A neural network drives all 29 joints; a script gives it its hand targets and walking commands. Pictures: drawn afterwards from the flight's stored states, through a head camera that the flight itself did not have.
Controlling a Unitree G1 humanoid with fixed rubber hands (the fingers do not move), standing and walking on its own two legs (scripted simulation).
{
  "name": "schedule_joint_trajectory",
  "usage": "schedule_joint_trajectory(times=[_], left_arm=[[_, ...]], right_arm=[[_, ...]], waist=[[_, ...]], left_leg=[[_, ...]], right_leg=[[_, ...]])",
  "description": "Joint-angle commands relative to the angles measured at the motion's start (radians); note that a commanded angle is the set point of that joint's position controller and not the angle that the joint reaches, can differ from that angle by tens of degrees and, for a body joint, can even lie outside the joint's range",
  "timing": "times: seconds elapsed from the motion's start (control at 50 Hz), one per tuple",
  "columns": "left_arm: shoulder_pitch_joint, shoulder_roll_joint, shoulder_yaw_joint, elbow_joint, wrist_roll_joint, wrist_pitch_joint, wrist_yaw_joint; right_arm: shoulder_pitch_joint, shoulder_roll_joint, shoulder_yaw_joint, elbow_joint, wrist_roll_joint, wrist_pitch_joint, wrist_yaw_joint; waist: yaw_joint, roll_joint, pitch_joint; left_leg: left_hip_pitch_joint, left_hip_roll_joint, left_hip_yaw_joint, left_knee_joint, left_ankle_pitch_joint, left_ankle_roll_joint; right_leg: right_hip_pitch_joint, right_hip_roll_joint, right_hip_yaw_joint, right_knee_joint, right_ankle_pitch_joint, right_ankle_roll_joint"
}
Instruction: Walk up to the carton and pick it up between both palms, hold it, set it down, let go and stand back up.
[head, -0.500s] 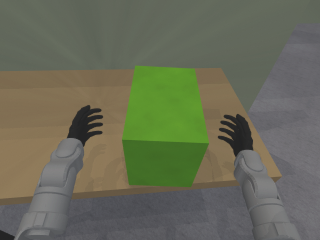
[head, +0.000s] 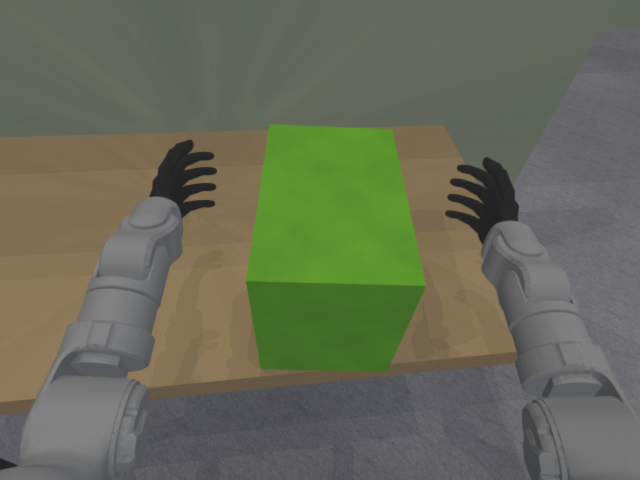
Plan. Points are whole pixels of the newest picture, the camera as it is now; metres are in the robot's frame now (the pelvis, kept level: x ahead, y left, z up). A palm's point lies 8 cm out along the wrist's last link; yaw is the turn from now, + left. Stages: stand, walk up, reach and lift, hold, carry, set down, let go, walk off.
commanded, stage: reach and lift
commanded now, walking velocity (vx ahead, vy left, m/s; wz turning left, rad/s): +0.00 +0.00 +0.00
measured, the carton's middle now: (327, 247) +0.45 -0.02 +0.03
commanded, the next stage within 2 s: none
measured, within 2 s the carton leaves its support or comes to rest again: neither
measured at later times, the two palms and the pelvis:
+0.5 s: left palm (180, 251) +0.42 +0.19 +0.06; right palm (446, 253) +0.42 -0.18 +0.06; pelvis +0.00 -0.01 -0.01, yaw +2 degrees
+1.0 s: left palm (208, 261) +0.42 +0.15 +0.03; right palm (450, 269) +0.41 -0.19 +0.03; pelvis -0.02 -0.01 -0.03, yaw +2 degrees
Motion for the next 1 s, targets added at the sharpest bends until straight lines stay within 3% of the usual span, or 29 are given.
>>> schedule_joint_trajectory(times=[0.0,0.02,0.04,0.06,0.08,0.16,0.26,0.34,0.44,0.58,0.7,0.8,0.98], left_arm=[[-0.588,0.173,0.026,-0.133,-0.002,-0.076,0.011],[-0.601,0.173,0.026,-0.115,-0.001,-0.083,0.012],[-0.631,0.217,0.053,-0.093,0.004,-0.095,0.02],[-0.635,0.203,0.032,-0.045,-0.002,-0.101,0.024],[-0.643,0.199,0.036,-0.015,0.001,-0.11,0.022],[-0.645,0.161,0.013,0.101,0.008,-0.17,0.009],[-0.566,0.117,0.016,0.247,0.051,-0.312,-0.015],[-0.571,0.089,0.019,0.315,0.08,-0.467,-0.021],[-0.696,0.078,-0.014,0.336,0.05,-0.618,0.009],[-0.723,0.095,-0.039,0.493,0.012,-0.758,0.014],[-0.76,0.141,-0.061,0.672,-0.037,-0.822,-0.005],[-0.696,0.09,-0.066,0.66,-0.015,-0.8,-0.004],[-0.777,0.066,-0.064,0.655,-0.037,-0.828,-0.001]], right_arm=[[-0.579,-0.172,-0.045,-0.127,-0.006,-0.055,0.004],[-0.589,-0.171,-0.046,-0.11,-0.008,-0.057,0.003],[-0.654,-0.195,-0.025,-0.126,-0.008,-0.069,0.012],[-0.652,-0.191,-0.028,-0.073,-0.006,-0.07,0.015],[-0.663,-0.184,-0.029,-0.031,-0.015,-0.076,0.014],[-0.655,-0.149,-0.02,0.088,-0.037,-0.101,0.002],[-0.569,-0.069,-0.009,0.185,-0.075,-0.17,-0.012],[-0.535,-0.031,-0.036,0.203,-0.118,-0.284,-0.013],[-0.592,-0.031,-0.101,0.173,-0.18,-0.405,-0.008],[-0.616,-0.002,-0.109,0.244,-0.227,-0.504,-0.018],[-0.67,0.038,-0.061,0.304,-0.188,-0.531,-0.033],[-0.63,0.0,-0.015,0.359,-0.119,-0.547,-0.024],[-0.693,0.092,-0.029,0.318,-0.164,-0.513,-0.019]], waist=[[-0.002,0.013,-0.64],[-0.004,0.012,-0.655],[0.065,-0.001,-0.723],[0.036,0.0,-0.71],[0.048,0.008,-0.704],[0.02,-0.001,-0.643],[0.009,-0.009,-0.58],[0.005,0.023,-0.604],[-0.014,0.084,-0.765],[-0.035,0.055,-0.925],[-0.028,-0.019,-0.925],[-0.014,0.05,-0.954],[-0.008,-0.025,-0.872]], left_leg=[[0.128,-0.021,-0.07,0.004,0.437,-0.044],[0.13,-0.021,-0.07,0.009,0.447,-0.045],[0.131,-0.019,-0.054,-0.002,0.476,-0.045],[0.151,-0.014,-0.055,0.006,0.497,-0.046],[0.15,-0.017,-0.057,0.015,0.514,-0.05],[0.125,-0.021,-0.056,0.008,0.469,-0.05],[0.035,-0.028,-0.056,-0.011,0.43,-0.05],[-0.029,-0.03,-0.054,0.007,0.432,-0.069],[-0.013,-0.025,-0.052,0.084,0.445,-0.108],[-0.13,-0.022,-0.062,0.166,0.441,-0.098],[-0.359,-0.037,-0.054,0.168,0.301,-0.053],[-0.233,-0.03,-0.048,0.197,0.438,-0.082],[-0.392,-0.042,-0.039,0.164,0.203,-0.043]], right_leg=[[0.359,0.014,0.065,0.063,0.497,0.039],[0.359,0.014,0.062,0.066,0.51,0.039],[0.33,0.019,0.069,0.068,0.49,0.039],[0.318,0.024,0.067,0.07,0.494,0.039],[0.33,0.022,0.065,0.065,0.483,0.037],[0.334,0.017,0.072,0.054,0.488,0.042],[0.4,0.004,0.077,0.063,0.492,0.041],[0.376,-0.004,0.066,0.088,0.474,0.032],[0.234,0.001,0.034,0.136,0.449,0.028],[0.203,-0.013,0.038,0.238,0.511,0.036],[0.271,-0.048,0.074,0.306,0.458,0.058],[0.194,-0.022,0.059,0.294,0.481,0.042],[0.181,-0.044,0.08,0.283,0.26,0.049]])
